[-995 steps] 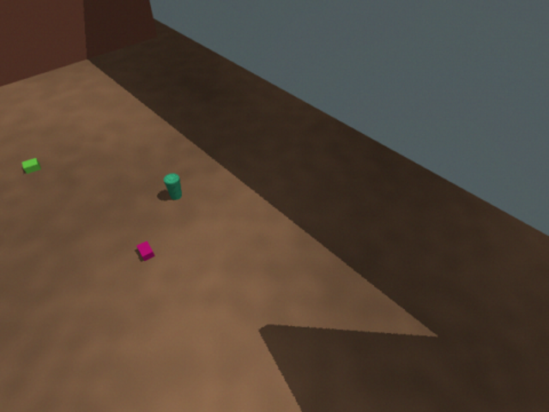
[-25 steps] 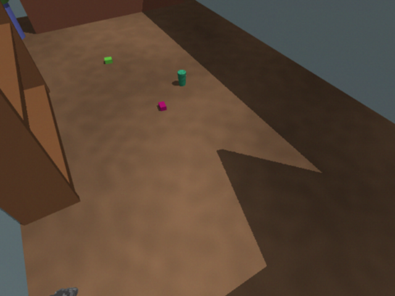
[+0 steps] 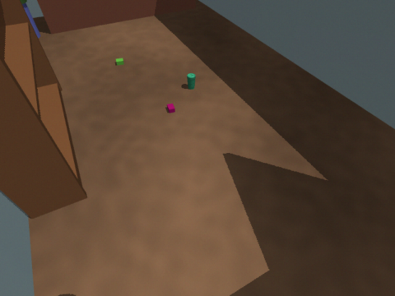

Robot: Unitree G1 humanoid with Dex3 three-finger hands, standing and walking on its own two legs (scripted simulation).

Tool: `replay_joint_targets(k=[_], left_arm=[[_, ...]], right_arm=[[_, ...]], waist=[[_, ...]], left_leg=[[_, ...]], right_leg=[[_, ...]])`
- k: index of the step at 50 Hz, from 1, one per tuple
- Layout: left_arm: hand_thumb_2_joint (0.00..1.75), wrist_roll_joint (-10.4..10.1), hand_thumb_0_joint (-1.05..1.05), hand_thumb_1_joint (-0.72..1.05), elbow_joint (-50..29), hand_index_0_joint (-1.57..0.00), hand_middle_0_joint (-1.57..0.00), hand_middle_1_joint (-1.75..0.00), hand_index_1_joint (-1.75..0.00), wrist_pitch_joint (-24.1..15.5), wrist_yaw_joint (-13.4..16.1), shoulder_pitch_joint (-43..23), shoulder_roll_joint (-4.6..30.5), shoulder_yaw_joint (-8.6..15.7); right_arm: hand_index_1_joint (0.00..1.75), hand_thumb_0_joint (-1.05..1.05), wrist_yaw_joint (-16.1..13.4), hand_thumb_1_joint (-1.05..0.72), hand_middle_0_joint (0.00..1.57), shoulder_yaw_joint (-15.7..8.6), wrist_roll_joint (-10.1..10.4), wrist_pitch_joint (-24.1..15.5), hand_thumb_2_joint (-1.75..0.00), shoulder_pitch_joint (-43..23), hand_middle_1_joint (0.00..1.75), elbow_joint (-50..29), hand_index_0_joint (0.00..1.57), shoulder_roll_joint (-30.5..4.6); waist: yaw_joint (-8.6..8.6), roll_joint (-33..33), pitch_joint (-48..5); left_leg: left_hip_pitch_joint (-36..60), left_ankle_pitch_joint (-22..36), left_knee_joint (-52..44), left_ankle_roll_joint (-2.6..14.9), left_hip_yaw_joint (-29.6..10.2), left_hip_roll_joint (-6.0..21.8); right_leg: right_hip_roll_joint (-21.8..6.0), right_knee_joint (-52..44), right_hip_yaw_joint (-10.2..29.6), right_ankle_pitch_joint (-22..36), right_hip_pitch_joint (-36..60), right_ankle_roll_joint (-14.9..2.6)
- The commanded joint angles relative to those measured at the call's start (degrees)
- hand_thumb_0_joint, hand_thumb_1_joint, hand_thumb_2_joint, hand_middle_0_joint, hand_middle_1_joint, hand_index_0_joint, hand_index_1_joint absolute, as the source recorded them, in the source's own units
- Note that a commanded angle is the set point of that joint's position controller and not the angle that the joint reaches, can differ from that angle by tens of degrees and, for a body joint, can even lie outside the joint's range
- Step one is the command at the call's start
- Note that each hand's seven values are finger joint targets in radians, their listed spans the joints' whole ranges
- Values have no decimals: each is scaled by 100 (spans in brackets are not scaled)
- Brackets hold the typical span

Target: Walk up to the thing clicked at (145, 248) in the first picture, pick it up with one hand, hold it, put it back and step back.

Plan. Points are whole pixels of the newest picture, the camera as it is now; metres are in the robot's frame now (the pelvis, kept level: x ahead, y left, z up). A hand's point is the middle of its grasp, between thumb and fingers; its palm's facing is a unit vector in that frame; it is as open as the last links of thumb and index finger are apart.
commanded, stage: stand
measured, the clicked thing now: (171, 108) +1.56 +0.21 -0.76
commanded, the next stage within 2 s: walk up in 2.00 s
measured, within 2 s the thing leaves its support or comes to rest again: neither
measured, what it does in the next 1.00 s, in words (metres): stands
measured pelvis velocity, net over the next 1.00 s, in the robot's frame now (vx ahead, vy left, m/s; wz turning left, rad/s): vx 0.02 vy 0.01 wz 0.02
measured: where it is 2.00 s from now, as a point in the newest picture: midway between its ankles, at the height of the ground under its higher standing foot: outside the picture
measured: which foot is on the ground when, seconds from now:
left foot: down 0.00-1.00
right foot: down 0.00-1.00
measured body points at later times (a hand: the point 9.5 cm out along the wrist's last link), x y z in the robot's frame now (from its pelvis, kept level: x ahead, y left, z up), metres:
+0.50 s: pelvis +0.01 +0.00 +0.00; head +0.01 +0.00 +0.45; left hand +0.08 +0.30 -0.13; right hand +0.08 -0.30 -0.14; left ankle +0.01 +0.13 -0.75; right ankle +0.03 -0.14 -0.75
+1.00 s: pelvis +0.02 +0.01 +0.00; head +0.03 +0.01 +0.45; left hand +0.10 +0.31 -0.13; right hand +0.11 -0.29 -0.13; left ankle +0.01 +0.13 -0.75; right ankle +0.03 -0.14 -0.75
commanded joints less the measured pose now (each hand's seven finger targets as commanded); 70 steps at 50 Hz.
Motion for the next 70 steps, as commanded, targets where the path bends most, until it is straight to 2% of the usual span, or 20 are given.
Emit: replay_joint_targets(k=[1, 2, 4, 5, 7, 9, 13, 17, 21, 22, 29, 33, 41, 44, 50, 52, 58, 64, 67, 70], left_arm=[[90, 11, 0, 90, -396, -20, -20, -30, -30, -161, 58, -324, 1173, 225], [90, 8, 0, 90, -409, -20, -20, -30, -30, -167, 60, -353, 1223, 233], [90, 11, 0, 90, -405, -20, -20, -30, -30, -163, 51, -264, 1179, 222], [90, 9, 0, 90, -421, -20, -20, -30, -30, -168, 50, -248, 1201, 227], [90, 7, 0, 90, -410, -20, -20, -30, -30, -156, 54, -253, 1176, 208], [90, 15, 0, 90, -430, -20, -20, -30, -30, -155, 62, -169, 1169, 202], [90, 4, 0, 90, -431, -20, -20, -30, -30, -139, 59, -141, 1178, 202], [90, 5, 0, 90, -452, -20, -20, -30, -30, -144, 57, -122, 1172, 183], [90, 9, 0, 90, -454, -20, -20, -30, -30, -133, 54, -104, 1171, 181], [90, 12, 0, 90, -470, -20, -20, -30, -30, -148, 51, -111, 1212, 193], [90, 1, 0, 90, -523, -20, -20, -30, -30, -147, 66, -198, 1194, 177], [90, -3, 0, 90, -547, -20, -20, -30, -30, -149, 81, -232, 1230, 184], [90, -5, 0, 90, -513, -20, -20, -30, -30, -116, 76, -227, 1227, 179], [90, 5, 0, 90, -531, -20, -20, -30, -30, -117, 71, -215, 1210, 188], [90, -4, 0, 90, -528, -20, -20, -30, -30, -126, 80, -208, 1242, 191], [90, 1, 0, 90, -546, -20, -20, -30, -30, -131, 81, -223, 1235, 196], [90, 4, 0, 90, -551, -20, -20, -30, -30, -136, 94, -223, 1259, 205], [90, 13, 0, 90, -544, -20, -20, -30, -30, -121, 85, -155, 1223, 200], [90, 14, 0, 90, -552, -20, -20, -30, -30, -130, 91, -168, 1253, 207], [90, 11, 0, 90, -564, -20, -20, -30, -30, -131, 90, -160, 1264, 212]], right_arm=[[30, 0, -102, -90, 20, -214, -21, -134, -90, -273, 30, -354, 20, -1198], [30, 0, -99, -90, 20, -209, -27, -139, -90, -259, 30, -352, 20, -1170], [30, 0, -104, -90, 20, -208, -27, -149, -90, -251, 30, -352, 20, -1207], [30, 0, -103, -90, 20, -207, -24, -158, -90, -232, 30, -355, 20, -1196], [30, 0, -112, -90, 20, -202, -20, -152, -90, -223, 30, -336, 20, -1194], [30, 0, -115, -90, 20, -227, -17, -145, -90, -216, 30, -337, 20, -1257], [30, 0, -116, -90, 20, -206, -3, -132, -90, -207, 30, -342, 20, -1227], [30, 0, -109, -90, 20, -201, -12, -138, -90, -210, 30, -338, 20, -1226], [30, 0, -107, -90, 20, -196, 5, -132, -90, -183, 30, -334, 20, -1243], [30, 0, -104, -90, 20, -195, -5, -139, -90, -167, 30, -348, 20, -1247], [30, 0, -112, -90, 20, -170, 5, -143, -90, -132, 30, -343, 20, -1230], [30, 0, -127, -90, 20, -185, -5, -145, -90, -120, 30, -355, 20, -1255], [30, 0, -132, -90, 20, -170, 14, -139, -90, -163, 30, -356, 20, -1216], [30, 0, -136, -90, 20, -170, 2, -144, -90, -168, 30, -374, 20, -1233], [30, 0, -140, -90, 20, -183, 18, -143, -90, -185, 30, -383, 20, -1223], [30, 0, -143, -90, 20, -189, 16, -147, -90, -167, 30, -409, 20, -1238], [30, 0, -146, -90, 20, -188, 23, -137, -90, -190, 30, -413, 20, -1226], [30, 0, -145, -90, 20, -189, 16, -122, -90, -217, 30, -410, 20, -1244], [30, 0, -137, -90, 20, -191, 20, -128, -90, -191, 30, -423, 20, -1226], [30, 0, -139, -90, 20, -179, 10, -124, -90, -127, 30, -405, 20, -1206]], waist=[[-26, -28, -286], [-36, -58, -359], [-12, 0, -377], [-25, -7, -521], [-26, -22, -365], [-15, -15, -461], [-11, -3, -279], [10, -31, -363], [14, -45, -218], [6, -40, -343], [-17, -19, -411], [-37, -57, -609], [-8, -51, -402], [10, 27, -506], [0, -101, -498], [-14, -18, -599], [-15, -73, -508], [13, 4, -365], [-2, -42, -469], [-8, -69, -378]], left_leg=[[16, -548, -525, 173, -696, 604], [88, -334, -504, 170, -680, 603], [61, -333, -514, 184, -708, 616], [189, -13, -454, 178, -663, 605], [86, -175, -496, 166, -697, 593], [201, -14, -415, 176, -666, 584], [56, -376, -514, 176, -704, 572], [126, -158, -460, 171, -686, 567], [-42, -439, -545, 174, -747, 554], [51, -240, -487, 194, -705, 559], [103, 228, -415, 176, -679, 560], [296, 802, -298, 182, -633, 599], [188, 474, -427, 137, -678, 569], [239, 648, -401, 166, -652, 591], [354, 770, -371, 165, -661, 589], [387, 936, -329, 160, -637, 586], [424, 904, -347, 173, -659, 596], [231, 414, -419, 193, -667, 571], [356, 585, -394, 198, -664, 586], [259, 442, -417, 200, -654, 563]], right_leg=[[-539, -389, 456, -10, -256, -204], [-571, -336, 469, 90, -194, -220], [-566, -332, 441, 215, -158, -212], [-599, -286, 442, 490, -98, -222], [-561, -305, 414, 251, -184, -207], [-584, -295, 411, 411, -170, -208], [-557, -313, 407, 127, -231, -218], [-593, -294, 405, 187, -205, -229], [-564, -321, 376, -13, -194, -220], [-612, -321, 404, 241, -120, -227], [-631, -292, 363, 578, -1, -213], [-673, -212, 333, 1077, 132, -211], [-632, -267, 296, 652, 78, -203], [-663, -246, 297, 870, 182, -218], [-649, -245, 262, 894, 124, -212], [-674, -212, 263, 1104, 219, -215], [-659, -244, 227, 1030, 148, -202], [-660, -353, 260, 692, 124, -209], [-665, -308, 253, 779, 132, -217], [-673, -365, 280, 670, 117, -213]])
